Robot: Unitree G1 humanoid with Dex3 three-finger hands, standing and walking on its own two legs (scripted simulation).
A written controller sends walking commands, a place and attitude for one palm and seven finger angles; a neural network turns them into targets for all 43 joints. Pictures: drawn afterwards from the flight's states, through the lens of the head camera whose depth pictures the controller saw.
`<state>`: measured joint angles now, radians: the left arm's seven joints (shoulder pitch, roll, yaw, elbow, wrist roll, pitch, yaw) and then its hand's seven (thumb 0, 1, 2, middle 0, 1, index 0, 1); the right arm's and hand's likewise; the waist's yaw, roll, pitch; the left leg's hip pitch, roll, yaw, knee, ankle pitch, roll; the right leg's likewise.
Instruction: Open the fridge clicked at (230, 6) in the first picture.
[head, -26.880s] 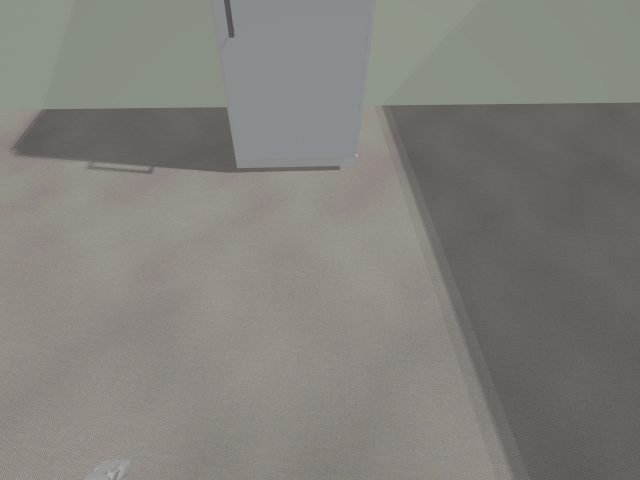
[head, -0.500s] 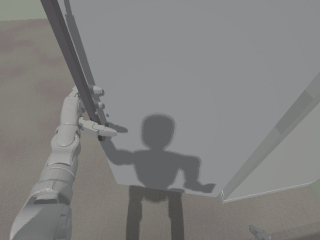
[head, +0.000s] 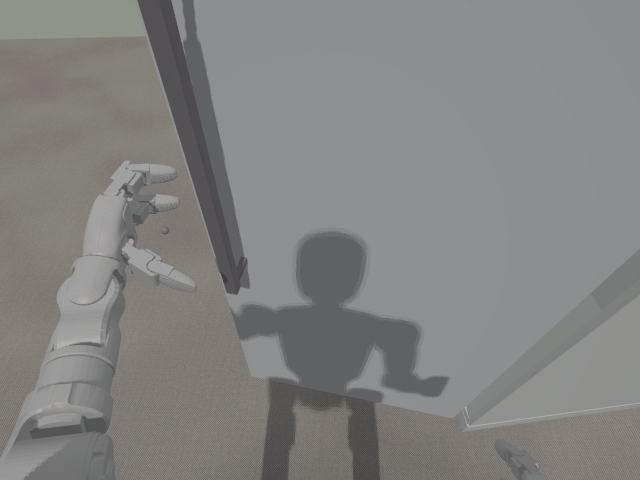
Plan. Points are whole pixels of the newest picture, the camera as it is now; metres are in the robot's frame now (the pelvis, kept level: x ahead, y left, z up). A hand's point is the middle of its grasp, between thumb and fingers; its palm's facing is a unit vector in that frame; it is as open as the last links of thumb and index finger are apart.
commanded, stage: slip the hand off the handle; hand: left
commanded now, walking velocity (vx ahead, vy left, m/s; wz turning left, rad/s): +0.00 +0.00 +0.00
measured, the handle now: (214, 180) +0.43 +0.16 +0.15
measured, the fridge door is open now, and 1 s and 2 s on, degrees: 72 72 72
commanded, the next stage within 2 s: draw the hand back to the body in 1.00 s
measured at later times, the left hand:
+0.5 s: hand (131, 253) +0.35 +0.25 +0.09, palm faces +0.07 -0.98 -0.17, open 14.7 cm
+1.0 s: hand (93, 325) +0.26 +0.27 +0.08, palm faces +0.13 -0.98 -0.17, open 14.7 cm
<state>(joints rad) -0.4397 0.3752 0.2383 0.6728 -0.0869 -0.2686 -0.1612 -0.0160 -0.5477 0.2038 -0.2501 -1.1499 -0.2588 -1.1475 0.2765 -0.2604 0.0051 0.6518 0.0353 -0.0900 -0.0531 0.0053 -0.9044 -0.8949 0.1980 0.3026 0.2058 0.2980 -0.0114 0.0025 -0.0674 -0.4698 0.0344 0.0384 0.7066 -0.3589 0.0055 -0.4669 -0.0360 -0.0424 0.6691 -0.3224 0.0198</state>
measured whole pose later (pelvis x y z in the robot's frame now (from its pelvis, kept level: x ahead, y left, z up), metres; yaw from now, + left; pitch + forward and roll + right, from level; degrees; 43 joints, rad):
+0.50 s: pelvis +0.00 +0.01 +0.00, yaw -1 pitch +7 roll -1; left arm -0.30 0.43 0.32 0.60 -0.15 -0.22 -0.28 -0.01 -0.55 0.20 -0.25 -1.15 -0.26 -1.14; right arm 0.34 -0.27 0.01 0.63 0.04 -0.06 -0.06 0.01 -0.90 -0.89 0.20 0.30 0.21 0.30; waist -0.03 0.02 -0.09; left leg -0.48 0.04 0.05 0.73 -0.37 0.02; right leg -0.48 -0.03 -0.03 0.68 -0.32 0.03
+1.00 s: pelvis -0.01 -0.01 +0.00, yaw +1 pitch +4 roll -1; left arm -0.01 0.40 0.35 0.33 -0.21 -0.18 -0.32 -0.02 -0.55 0.20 -0.25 -1.15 -0.26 -1.15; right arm 0.25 -0.26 0.04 0.58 0.05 -0.15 -0.09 0.01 -0.90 -0.89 0.20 0.30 0.21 0.30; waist 0.03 0.02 -0.07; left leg -0.44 0.04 0.02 0.73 -0.36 0.00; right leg -0.43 -0.03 -0.06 0.69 -0.33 0.01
